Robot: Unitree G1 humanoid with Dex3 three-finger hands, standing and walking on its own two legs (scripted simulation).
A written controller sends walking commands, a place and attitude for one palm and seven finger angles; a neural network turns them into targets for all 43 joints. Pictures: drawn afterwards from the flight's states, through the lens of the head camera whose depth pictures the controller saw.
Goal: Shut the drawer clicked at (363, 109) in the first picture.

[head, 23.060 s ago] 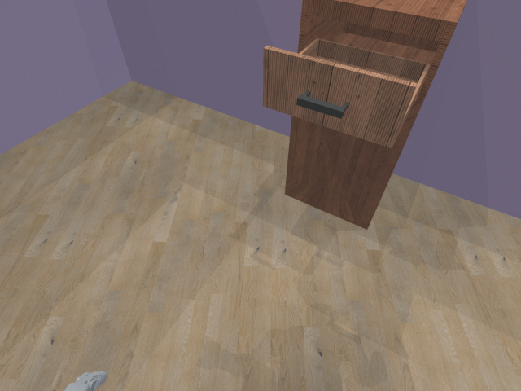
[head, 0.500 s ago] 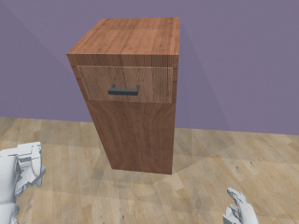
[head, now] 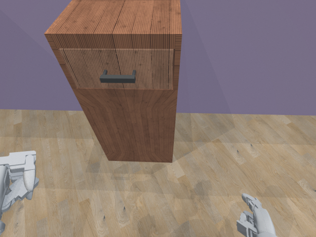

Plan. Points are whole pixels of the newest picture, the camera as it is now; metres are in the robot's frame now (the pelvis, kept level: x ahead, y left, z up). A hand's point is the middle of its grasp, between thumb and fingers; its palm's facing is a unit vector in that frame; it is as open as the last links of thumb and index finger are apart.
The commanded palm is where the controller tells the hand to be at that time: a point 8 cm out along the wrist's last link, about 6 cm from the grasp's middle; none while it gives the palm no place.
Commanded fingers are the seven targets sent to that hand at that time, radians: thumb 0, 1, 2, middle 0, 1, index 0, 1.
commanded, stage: step back with the hand held close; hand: left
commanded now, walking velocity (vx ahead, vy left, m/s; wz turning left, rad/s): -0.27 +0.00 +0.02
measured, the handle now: (118, 75) +0.64 +0.19 +0.01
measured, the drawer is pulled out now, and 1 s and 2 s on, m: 0.00 0.00 0.00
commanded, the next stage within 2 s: stop stepping back and stand still in 1.00 s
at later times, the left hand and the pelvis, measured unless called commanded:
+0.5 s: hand out of the picture +0.10 +0.26 +0.15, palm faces +0.37 -0.82 -0.44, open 3.3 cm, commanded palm +0.04 +0.30 +0.17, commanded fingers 0.00 0.90 0.90 -1.40 -1.60 -1.40 -1.60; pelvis -0.08 +0.02 -0.01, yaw +2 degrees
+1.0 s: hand out of the picture +0.05 +0.26 +0.16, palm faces +0.29 -0.86 -0.43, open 3.3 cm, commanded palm -0.03 +0.31 +0.17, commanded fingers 0.00 0.90 0.90 -1.40 -1.60 -1.40 -1.60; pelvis -0.16 +0.03 -0.02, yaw +0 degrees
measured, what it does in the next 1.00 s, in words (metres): walks backwards: right foot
